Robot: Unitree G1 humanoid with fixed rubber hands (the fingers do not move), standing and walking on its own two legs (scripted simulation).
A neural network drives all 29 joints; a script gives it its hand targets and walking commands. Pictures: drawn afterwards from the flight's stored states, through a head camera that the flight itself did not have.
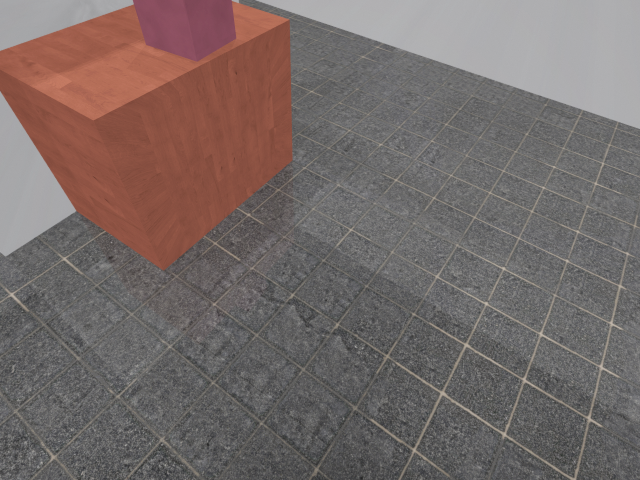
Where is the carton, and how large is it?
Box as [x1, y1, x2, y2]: [133, 0, 235, 61]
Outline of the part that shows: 133,0 146,44 197,61 235,38 231,0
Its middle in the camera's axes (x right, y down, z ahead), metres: -0.43 -0.72 +1.19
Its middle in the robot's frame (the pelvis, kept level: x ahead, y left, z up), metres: +1.37 +0.44 +0.02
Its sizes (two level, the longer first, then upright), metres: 0.210 0.200 0.250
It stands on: a pedestal, 0.66 m high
